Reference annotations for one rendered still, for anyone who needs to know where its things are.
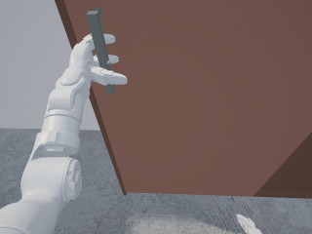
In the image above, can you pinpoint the handle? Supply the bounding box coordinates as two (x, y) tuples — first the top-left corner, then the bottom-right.
(86, 7), (115, 94)

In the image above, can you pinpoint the robot right hand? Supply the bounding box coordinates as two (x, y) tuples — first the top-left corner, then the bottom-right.
(235, 214), (262, 234)

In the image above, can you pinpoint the robot left forearm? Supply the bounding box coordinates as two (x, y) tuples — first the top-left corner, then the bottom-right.
(20, 66), (91, 197)

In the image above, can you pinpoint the robot left hand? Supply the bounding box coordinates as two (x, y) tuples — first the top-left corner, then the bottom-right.
(69, 33), (128, 86)

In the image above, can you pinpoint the wardrobe door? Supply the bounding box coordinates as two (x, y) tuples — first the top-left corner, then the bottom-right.
(63, 0), (312, 197)
(258, 132), (312, 193)

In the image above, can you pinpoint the robot left upper arm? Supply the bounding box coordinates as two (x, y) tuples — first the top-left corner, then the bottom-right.
(0, 157), (82, 234)

